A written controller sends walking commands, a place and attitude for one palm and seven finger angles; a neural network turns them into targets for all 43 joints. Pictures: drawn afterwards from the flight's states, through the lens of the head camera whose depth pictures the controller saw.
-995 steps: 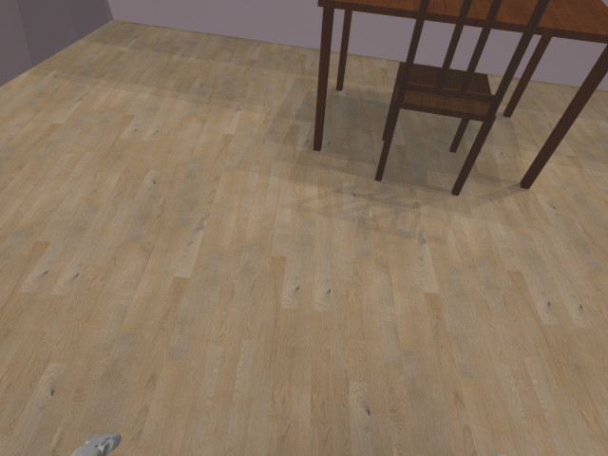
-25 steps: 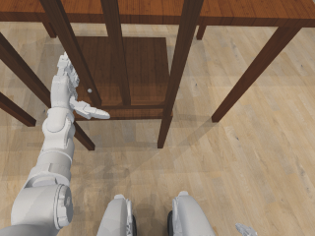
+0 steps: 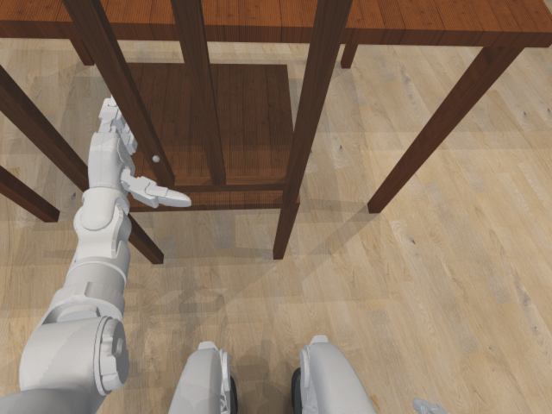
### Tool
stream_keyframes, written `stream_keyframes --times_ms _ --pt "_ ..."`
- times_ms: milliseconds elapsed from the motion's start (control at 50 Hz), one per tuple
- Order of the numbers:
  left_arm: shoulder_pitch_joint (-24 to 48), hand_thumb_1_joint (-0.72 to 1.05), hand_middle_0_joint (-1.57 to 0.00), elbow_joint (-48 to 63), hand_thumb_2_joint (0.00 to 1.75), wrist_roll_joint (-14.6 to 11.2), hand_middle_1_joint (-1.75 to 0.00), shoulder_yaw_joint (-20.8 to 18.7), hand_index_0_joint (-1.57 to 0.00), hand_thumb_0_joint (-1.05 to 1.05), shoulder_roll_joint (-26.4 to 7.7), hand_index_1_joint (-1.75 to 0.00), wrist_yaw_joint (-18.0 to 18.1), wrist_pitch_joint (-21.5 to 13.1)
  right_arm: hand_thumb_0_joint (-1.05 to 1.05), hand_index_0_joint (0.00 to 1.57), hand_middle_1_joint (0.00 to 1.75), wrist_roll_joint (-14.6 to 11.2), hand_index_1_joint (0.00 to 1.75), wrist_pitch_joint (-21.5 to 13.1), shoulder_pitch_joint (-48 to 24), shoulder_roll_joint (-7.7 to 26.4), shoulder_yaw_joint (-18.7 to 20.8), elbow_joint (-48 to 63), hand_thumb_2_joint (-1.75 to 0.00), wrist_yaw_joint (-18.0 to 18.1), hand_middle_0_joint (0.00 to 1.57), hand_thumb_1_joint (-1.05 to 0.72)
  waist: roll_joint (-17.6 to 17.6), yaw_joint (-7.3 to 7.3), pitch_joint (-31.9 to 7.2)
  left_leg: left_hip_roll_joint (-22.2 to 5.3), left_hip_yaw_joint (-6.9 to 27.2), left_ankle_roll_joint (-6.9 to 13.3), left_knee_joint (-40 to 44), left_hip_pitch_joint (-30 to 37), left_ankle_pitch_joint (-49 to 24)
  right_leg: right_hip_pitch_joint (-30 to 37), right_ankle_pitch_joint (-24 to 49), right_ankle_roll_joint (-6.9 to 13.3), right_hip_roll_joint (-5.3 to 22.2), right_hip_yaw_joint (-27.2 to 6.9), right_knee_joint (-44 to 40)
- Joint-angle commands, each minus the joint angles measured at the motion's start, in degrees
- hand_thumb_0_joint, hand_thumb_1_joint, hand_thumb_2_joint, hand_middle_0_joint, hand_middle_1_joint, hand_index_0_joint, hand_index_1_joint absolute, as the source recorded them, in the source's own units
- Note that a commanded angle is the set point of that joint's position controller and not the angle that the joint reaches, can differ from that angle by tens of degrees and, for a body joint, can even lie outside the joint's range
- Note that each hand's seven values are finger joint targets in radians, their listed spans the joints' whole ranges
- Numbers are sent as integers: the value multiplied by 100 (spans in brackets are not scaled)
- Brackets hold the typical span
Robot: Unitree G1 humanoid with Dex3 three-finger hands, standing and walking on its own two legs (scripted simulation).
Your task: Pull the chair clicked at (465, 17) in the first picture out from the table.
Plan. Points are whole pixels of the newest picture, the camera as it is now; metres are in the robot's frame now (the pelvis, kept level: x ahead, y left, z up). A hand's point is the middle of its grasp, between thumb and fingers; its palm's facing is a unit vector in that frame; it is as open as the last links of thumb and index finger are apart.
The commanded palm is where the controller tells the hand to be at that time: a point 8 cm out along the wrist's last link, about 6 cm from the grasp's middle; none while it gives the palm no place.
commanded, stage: push the fingers through the gap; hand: left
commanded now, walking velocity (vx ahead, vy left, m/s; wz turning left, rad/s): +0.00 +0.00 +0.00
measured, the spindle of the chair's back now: (136, 117) +0.51 +0.17 +0.06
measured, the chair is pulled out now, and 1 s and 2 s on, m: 0.00 0.00 0.06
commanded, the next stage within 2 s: hook a spindle and tug to test in 0.06 s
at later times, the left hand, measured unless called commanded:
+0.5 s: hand (157, 149) +0.48 +0.15 +0.02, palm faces +0.00 -1.00 -0.05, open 15.6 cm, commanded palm +0.46 +0.19 +0.02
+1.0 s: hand (157, 151) +0.48 +0.15 +0.02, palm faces +0.00 -1.00 -0.03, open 6.2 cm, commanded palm +0.45 +0.19 +0.02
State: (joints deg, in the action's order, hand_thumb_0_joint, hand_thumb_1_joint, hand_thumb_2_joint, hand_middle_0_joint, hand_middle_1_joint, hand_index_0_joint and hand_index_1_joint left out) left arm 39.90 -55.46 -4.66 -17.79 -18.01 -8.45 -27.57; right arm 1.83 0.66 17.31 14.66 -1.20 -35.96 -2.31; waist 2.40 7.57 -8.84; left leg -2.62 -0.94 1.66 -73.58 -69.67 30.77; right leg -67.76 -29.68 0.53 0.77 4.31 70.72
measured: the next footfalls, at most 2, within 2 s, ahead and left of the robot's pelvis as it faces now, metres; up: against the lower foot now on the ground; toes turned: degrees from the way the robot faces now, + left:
none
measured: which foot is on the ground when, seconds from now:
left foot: down 0.00-1.00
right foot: down 0.00-1.00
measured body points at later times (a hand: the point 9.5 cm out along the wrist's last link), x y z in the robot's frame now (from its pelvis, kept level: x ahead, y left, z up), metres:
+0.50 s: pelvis +0.00 +0.00 -0.01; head +0.16 +0.01 +0.42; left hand +0.48 +0.21 +0.03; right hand +0.05 -0.26 -0.13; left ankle +0.03 +0.10 -0.62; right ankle +0.03 -0.12 -0.62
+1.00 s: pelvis +0.00 +0.00 +0.00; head +0.16 +0.02 +0.42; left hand +0.48 +0.21 +0.03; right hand +0.06 -0.26 -0.12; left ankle +0.03 +0.10 -0.62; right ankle +0.03 -0.12 -0.62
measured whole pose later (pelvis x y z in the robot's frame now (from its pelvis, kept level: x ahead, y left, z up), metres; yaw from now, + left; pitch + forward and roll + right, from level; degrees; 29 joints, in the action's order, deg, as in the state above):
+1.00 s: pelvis +0.00 +0.00 +0.00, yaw +0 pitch +27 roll -3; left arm 40.7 -54.8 -4.9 -17.4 -18.4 -7.3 -27.5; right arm 2.0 1.1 16.6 14.3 -1.1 -35.7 -2.4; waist 2.4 8.1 -8.9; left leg -2.6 -0.9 1.7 -73.9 -69.9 31.4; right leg -68.0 -30.1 0.4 0.6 4.1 70.9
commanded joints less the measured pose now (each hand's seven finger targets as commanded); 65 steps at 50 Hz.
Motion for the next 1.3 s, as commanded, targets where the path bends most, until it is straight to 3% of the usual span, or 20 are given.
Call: stream_keyframes --times_ms 0,140,180,240,260,300,360,440,500,540,580,640,700,740,780,800,900,940,1120,1280 --pt "2565 -50 -6 1425 30 31 -8 -189 -6 0 -1251 -8 121 -668 0 20 30 37 30 -191 714 950 376 290 -90 101 20 -90 516 169 -2878 174 420 -65 719 2278 -1948 1134 1440 114 -178 -276 -788" --pt "2408 -50 -6 745 30 80 -8 -68 -6 0 -1109 -8 3 -505 0 20 30 34 30 -136 721 988 365 258 -90 80 20 -90 479 204 -2832 159 434 -70 685 2230 -1927 986 1381 132 -168 -226 -749" --pt "2360 -50 -10 650 30 43 -19 15 -10 0 -948 -19 -22 -408 0 20 30 15 30 -110 740 985 377 308 -90 80 20 -90 383 232 -2848 155 474 -57 705 2276 -1972 938 1402 131 -178 -205 -748" --pt "2494 -50 -15 740 30 -12 -35 -181 -15 0 -1185 -35 2 -370 0 20 30 15 30 -78 733 994 364 348 -90 99 20 -90 215 200 -2906 187 377 -21 656 1950 -1883 1257 1504 99 -172 -293 -786" --pt "2665 -50 -17 869 30 -28 -41 -181 -17 0 -1195 -41 14 -397 0 20 30 25 30 -81 726 982 359 343 -90 100 20 -90 239 233 -2971 192 365 -6 628 1936 -1905 1299 1563 89 -172 -310 -782" --pt "2627 -50 -20 1143 30 -5 -52 -352 -20 0 -1427 -52 57 -526 0 20 30 37 30 -95 730 974 356 375 -90 101 20 -90 416 130 -3198 193 376 -28 617 2084 -2093 1389 1697 104 -174 -328 -720" --pt "2448 -50 -25 1334 30 22 -68 -384 -25 0 -1421 -68 97 -617 0 20 30 66 30 -98 734 930 361 377 -90 83 20 -90 345 104 -3366 200 332 -19 556 2086 -2285 1597 1969 92 -183 -362 -693" --pt "2177 -50 -32 1067 30 22 -90 -238 -32 0 -1235 -90 27 -488 0 20 30 36 30 -71 742 935 358 357 -90 68 20 -90 256 161 -3027 190 301 -18 609 1885 -2084 1546 1854 85 -177 -350 -743" --pt "2229 -33 -38 1196 37 0 -107 -65 -38 0 -1046 -107 -23 -388 0 20 30 8 30 -58 749 941 380 375 -90 68 20 -90 495 154 -3078 170 333 -41 659 2175 -2212 1366 1832 105 -171 -300 -759" --pt "2284 -22 -41 1112 42 -47 -118 9 -41 0 -950 -118 -28 -338 0 20 30 2 30 -59 755 952 383 343 -90 74 20 -90 389 211 -2944 165 365 -41 685 2169 -2078 1276 1673 98 -187 -285 -823" --pt "2432 -11 -45 990 47 -71 -129 27 -45 0 -941 -129 -1 -348 0 20 30 -5 30 -76 761 952 371 301 -90 97 20 -90 240 295 -2725 170 385 -19 686 2043 -1937 1193 1565 97 -194 -281 -843" --pt "2620 6 -50 1128 54 -41 -145 -114 -50 0 -1108 -145 76 -479 0 20 30 31 30 -107 755 950 378 270 -90 111 20 -90 414 240 -2923 179 376 -33 632 2143 -2051 1198 1619 103 -181 -293 -792" --pt "2540 23 -50 1330 61 31 -145 -157 -50 0 -1206 -145 116 -615 0 20 30 64 30 -120 765 939 376 284 -90 90 20 -90 623 153 -3210 167 425 -78 621 2428 -2401 1193 1810 121 -170 -257 -678" --pt "2402 34 -50 1465 66 34 -145 29 -50 0 -970 -145 110 -622 0 20 30 68 30 -118 748 921 395 303 -90 56 20 -90 739 149 -3332 146 448 -108 641 2683 -2612 1136 1886 131 -170 -231 -687" --pt "2227 45 -50 1234 71 2 -145 81 -50 0 -861 -145 87 -532 0 20 30 45 30 -102 747 932 393 317 -90 45 20 -90 435 213 -3173 147 439 -76 663 2510 -2466 1192 1853 118 -193 -225 -734" --pt "2128 51 -50 1145 73 -11 -145 -75 -50 0 -1012 -145 90 -486 0 20 30 35 30 -89 741 951 393 306 -90 53 20 -90 322 182 -3053 151 394 -58 654 2313 -2347 1288 1848 108 -193 -249 -758" --pt "1989 79 -50 1285 85 -60 -145 -142 -50 0 -1092 -145 25 -461 0 20 30 10 30 -83 697 944 382 374 -90 73 20 -90 411 101 -3061 168 360 -64 710 2273 -2315 1428 1886 117 -178 -283 -776" --pt "2044 90 -50 1372 90 -69 -145 21 -50 0 -905 -145 29 -463 0 20 30 8 30 -84 688 923 390 353 -90 70 20 -90 438 143 -3017 150 384 -76 726 2398 -2367 1312 1854 115 -179 -250 -783" --pt "1694 90 -50 1599 90 -33 -145 236 -50 0 -622 -145 133 -472 0 20 30 5 30 -96 681 910 425 386 -90 23 20 -90 478 113 -3007 109 441 -126 800 2704 -2569 1150 1835 128 -187 -185 -784" --pt "923 90 -50 2095 90 -102 -145 257 -50 0 -548 -145 134 -403 0 20 30 -28 30 -91 634 873 447 519 -90 9 20 -90 293 -32 -3164 142 347 -94 847 2634 -2938 1710 2384 122 -179 -248 -796"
